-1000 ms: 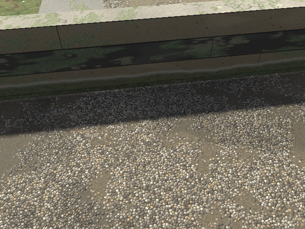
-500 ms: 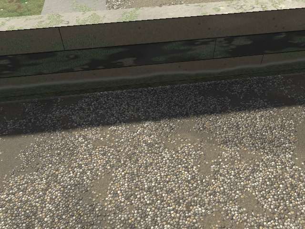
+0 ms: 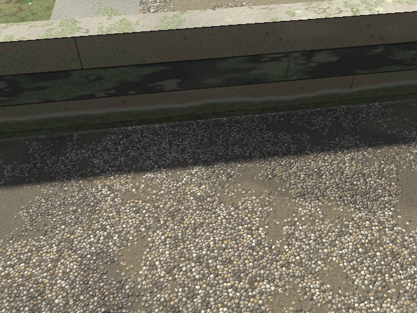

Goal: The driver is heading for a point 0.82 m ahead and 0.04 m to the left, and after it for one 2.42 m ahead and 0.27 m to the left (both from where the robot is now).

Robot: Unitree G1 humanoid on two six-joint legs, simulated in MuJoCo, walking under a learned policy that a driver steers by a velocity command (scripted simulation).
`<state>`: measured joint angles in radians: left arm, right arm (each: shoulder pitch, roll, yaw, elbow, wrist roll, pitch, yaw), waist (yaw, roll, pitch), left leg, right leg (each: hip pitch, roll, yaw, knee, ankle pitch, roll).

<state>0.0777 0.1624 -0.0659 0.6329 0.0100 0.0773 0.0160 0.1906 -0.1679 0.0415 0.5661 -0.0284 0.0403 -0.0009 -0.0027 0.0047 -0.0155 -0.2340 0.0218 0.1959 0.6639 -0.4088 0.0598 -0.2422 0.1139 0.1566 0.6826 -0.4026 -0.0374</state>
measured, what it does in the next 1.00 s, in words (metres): stands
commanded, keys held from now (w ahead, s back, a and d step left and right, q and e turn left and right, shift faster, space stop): w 1.00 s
